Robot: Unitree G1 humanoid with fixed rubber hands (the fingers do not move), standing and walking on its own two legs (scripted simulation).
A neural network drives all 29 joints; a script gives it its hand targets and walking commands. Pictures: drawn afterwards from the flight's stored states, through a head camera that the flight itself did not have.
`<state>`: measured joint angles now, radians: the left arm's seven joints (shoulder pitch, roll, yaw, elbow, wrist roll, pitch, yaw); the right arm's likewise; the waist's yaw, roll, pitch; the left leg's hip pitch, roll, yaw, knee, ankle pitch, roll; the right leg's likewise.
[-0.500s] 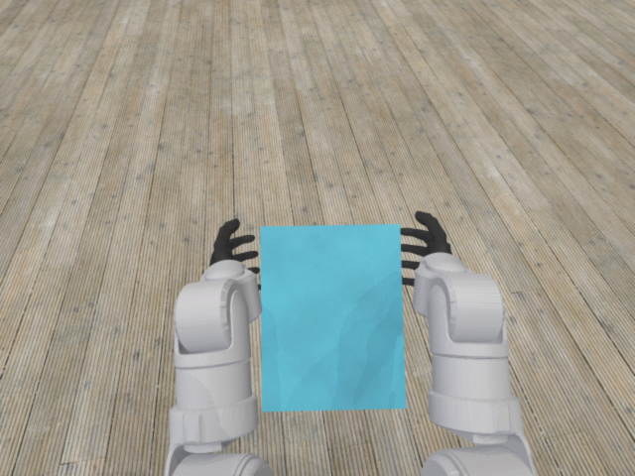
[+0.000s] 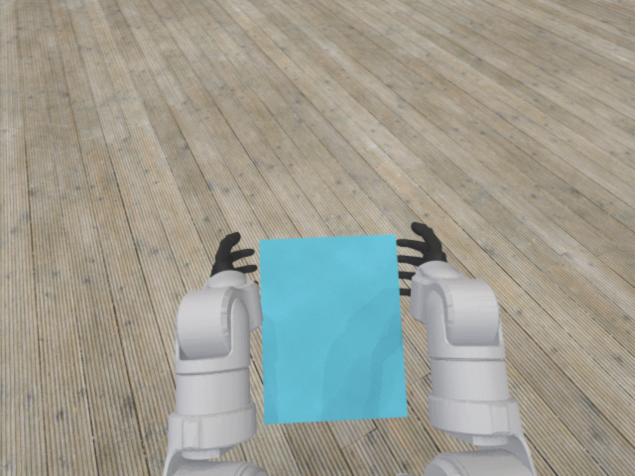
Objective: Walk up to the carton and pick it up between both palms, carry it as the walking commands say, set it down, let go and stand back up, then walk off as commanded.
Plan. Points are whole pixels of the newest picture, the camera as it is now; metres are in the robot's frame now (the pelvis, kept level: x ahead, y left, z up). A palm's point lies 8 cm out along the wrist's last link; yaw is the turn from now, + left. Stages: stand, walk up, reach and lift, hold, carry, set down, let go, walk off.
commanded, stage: carry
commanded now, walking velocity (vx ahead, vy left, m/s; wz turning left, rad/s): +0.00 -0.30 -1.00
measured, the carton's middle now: (327, 317) +0.34 +0.03 -0.04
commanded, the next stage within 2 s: none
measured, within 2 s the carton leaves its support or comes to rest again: neither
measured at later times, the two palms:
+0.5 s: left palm (406, 354) +0.25 -0.06 +0.06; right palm out of the picture +0.18 -0.29 +0.08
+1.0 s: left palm (531, 468) +0.14 -0.15 +0.09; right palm out of the picture +0.05 -0.37 +0.11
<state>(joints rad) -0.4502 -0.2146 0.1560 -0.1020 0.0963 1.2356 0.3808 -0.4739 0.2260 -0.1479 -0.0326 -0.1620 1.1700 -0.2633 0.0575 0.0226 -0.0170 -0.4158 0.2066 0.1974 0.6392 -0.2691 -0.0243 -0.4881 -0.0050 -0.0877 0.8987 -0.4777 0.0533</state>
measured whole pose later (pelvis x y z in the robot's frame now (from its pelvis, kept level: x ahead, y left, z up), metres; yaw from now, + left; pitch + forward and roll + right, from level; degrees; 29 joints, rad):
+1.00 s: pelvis -0.19 -0.15 +0.00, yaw -21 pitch +2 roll +1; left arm -0.42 -0.20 0.17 0.02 0.18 1.20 0.25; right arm -0.47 0.22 -0.14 0.05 -0.10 1.20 -0.39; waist -0.04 -0.01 -0.09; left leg -0.30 0.04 0.08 0.52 -0.23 -0.01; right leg -0.37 0.02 -0.09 0.51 -0.17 -0.06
